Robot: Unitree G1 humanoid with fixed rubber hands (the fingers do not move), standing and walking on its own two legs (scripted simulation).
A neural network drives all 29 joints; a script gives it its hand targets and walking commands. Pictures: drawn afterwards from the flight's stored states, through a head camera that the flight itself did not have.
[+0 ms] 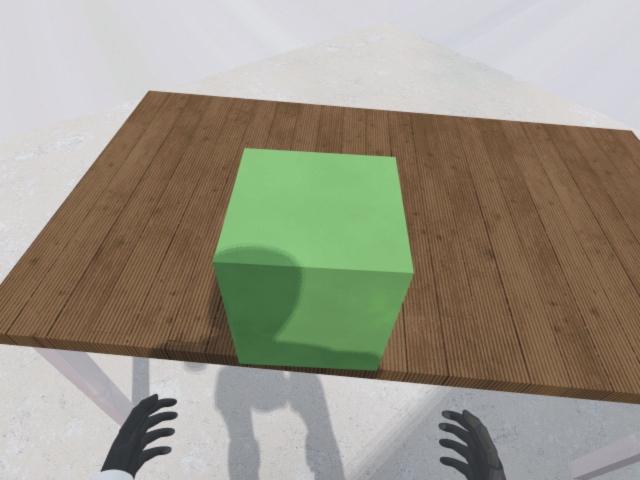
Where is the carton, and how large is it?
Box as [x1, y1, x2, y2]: [213, 148, 413, 370]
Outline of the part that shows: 244,148 213,259 213,264 239,363 376,370 413,273 395,157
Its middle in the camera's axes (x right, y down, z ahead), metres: -0.01 +0.04 +0.56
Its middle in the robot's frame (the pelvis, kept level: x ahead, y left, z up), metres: +0.39 +0.02 +0.03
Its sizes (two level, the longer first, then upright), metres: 0.210 0.200 0.250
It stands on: a table, 0.68 m high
